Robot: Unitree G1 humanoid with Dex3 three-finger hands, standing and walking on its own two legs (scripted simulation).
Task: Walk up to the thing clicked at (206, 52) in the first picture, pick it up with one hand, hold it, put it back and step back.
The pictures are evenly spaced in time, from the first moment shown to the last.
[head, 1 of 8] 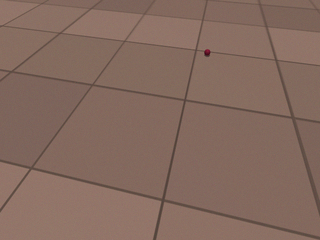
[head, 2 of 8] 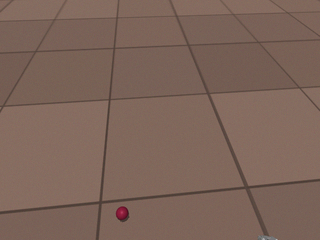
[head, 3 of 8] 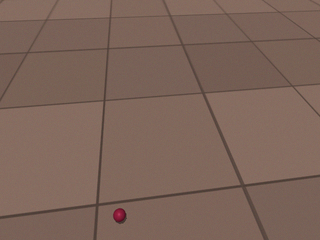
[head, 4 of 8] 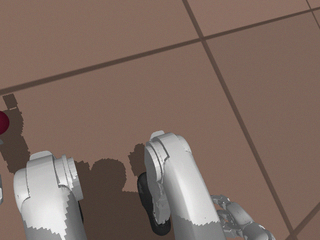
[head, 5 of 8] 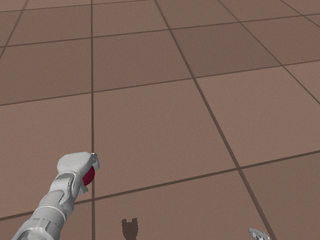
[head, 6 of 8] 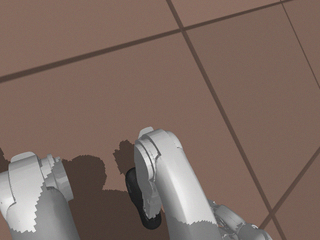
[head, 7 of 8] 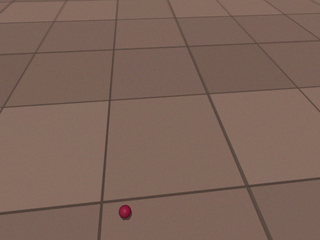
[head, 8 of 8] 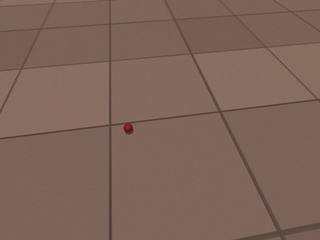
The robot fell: no
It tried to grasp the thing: yes
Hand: left
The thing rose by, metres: 0.69
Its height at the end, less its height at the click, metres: +0.00
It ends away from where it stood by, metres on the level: 0.01
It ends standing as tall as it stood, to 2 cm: yes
